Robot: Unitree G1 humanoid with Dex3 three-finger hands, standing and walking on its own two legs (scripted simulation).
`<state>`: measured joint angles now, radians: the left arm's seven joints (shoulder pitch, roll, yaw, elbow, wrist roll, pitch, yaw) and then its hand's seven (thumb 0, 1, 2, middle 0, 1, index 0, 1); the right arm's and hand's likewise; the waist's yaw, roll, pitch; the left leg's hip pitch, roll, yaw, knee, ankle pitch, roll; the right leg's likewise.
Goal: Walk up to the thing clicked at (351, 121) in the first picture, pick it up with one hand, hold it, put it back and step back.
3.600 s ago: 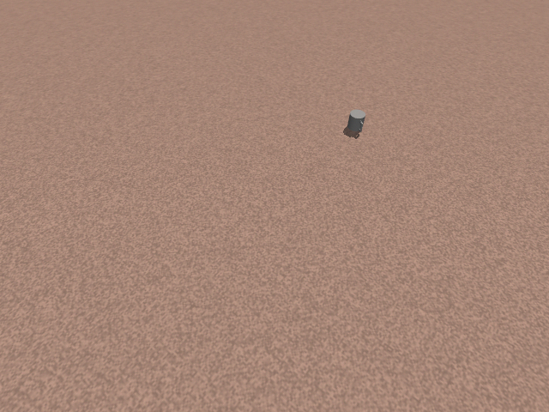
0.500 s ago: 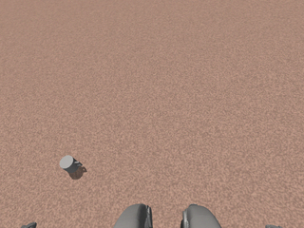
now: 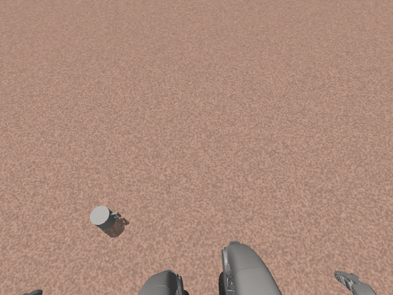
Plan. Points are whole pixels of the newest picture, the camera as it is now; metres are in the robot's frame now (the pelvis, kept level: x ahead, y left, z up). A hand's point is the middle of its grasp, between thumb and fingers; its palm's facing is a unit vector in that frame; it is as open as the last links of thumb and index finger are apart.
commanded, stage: walk up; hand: left
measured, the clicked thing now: (106, 217) +0.49 +0.45 -0.69
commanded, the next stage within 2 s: none
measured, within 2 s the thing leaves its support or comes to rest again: neither
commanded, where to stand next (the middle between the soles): +0.04 +0.35 m, yaw -19 degrees
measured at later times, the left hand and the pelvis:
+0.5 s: hand out of the picture +0.07 +0.60 -0.12, palm faces -0.10 -0.72 -0.68, open 7.4 cm; pelvis -0.05 +0.26 -0.04, yaw -9 degrees
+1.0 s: hand out of the picture +0.09 +0.65 -0.12, palm faces -0.32 -0.85 -0.43, open 7.4 cm; pelvis -0.05 +0.41 +0.02, yaw -19 degrees
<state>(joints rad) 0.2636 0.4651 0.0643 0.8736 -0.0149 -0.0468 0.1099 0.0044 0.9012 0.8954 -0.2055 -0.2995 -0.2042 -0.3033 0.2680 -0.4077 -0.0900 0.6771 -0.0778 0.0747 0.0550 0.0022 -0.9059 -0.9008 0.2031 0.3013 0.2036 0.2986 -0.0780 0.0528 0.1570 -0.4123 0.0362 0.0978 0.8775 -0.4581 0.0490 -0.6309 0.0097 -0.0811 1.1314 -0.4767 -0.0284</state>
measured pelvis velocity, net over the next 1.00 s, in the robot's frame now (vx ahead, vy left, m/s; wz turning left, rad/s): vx -0.05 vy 0.41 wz -0.33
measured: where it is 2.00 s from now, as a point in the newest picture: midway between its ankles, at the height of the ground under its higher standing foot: outside the picture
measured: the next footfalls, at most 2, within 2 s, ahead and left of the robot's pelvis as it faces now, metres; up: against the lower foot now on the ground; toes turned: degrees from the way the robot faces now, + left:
right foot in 0.08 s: +0.10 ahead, -0.05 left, +0.00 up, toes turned -7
left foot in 0.44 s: +0.03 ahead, +0.39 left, +0.00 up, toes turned -7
